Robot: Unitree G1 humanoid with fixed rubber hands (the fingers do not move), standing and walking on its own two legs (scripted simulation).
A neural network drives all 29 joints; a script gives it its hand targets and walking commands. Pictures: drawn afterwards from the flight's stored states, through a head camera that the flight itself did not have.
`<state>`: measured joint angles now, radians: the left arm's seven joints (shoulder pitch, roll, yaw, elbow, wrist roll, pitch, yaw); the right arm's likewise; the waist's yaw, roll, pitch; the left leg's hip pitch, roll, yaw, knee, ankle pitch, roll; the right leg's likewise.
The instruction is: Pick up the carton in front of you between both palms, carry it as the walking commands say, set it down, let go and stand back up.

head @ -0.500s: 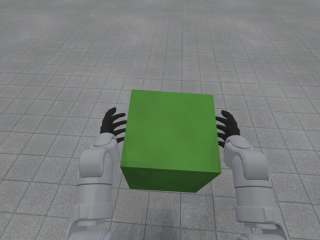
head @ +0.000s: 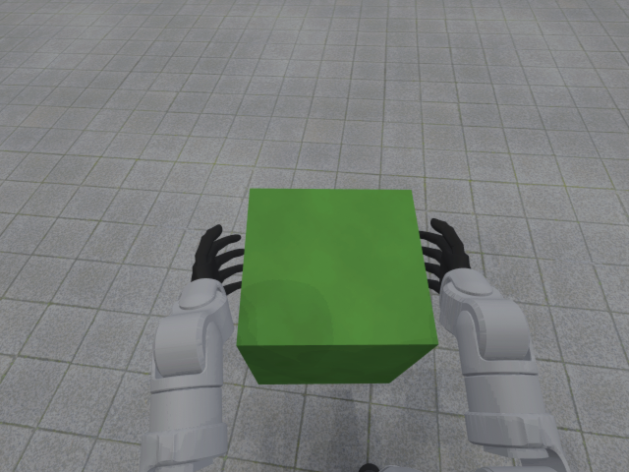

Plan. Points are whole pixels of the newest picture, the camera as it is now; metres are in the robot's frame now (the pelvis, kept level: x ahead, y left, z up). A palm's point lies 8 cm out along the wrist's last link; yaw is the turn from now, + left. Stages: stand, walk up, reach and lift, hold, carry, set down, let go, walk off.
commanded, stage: carry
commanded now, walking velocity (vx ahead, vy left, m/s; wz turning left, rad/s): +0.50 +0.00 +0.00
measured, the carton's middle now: (327, 296) +0.35 +0.01 -0.02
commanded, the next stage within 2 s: none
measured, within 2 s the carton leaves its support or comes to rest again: neither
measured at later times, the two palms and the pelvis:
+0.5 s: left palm (209, 148) +0.55 +0.18 +0.09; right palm (403, 153) +0.52 -0.11 +0.09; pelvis +0.30 +0.05 +0.01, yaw -4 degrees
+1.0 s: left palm (255, 56) +0.84 +0.13 +0.08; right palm (401, 54) +0.84 -0.16 +0.07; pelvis +0.59 -0.02 +0.01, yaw +0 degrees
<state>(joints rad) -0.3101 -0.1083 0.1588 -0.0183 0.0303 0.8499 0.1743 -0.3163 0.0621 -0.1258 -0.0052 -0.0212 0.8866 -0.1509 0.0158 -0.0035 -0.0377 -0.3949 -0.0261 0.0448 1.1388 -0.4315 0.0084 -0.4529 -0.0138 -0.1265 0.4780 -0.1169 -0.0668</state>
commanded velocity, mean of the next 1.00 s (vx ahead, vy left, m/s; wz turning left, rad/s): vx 0.50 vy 0.00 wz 0.00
